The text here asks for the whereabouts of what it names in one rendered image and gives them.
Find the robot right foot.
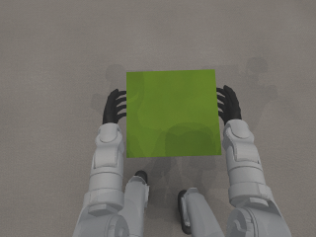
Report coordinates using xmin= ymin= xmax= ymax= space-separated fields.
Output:
xmin=178 ymin=190 xmax=192 ymax=235

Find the robot right upper arm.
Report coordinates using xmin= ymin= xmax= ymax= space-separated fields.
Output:
xmin=225 ymin=206 xmax=291 ymax=237

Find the robot right hand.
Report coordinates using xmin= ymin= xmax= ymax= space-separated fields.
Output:
xmin=216 ymin=85 xmax=242 ymax=125

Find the right robot thigh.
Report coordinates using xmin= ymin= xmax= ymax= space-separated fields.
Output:
xmin=181 ymin=193 xmax=225 ymax=237

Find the robot right forearm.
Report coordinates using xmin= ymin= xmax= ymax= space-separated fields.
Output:
xmin=222 ymin=118 xmax=291 ymax=233

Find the robot left upper arm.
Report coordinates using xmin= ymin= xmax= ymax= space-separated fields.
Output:
xmin=73 ymin=213 xmax=130 ymax=237

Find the robot left hand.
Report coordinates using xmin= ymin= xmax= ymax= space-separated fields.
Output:
xmin=102 ymin=89 xmax=126 ymax=124

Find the robot left forearm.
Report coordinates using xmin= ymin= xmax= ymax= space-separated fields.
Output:
xmin=72 ymin=122 xmax=124 ymax=237

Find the carton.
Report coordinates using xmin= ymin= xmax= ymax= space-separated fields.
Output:
xmin=126 ymin=69 xmax=222 ymax=158

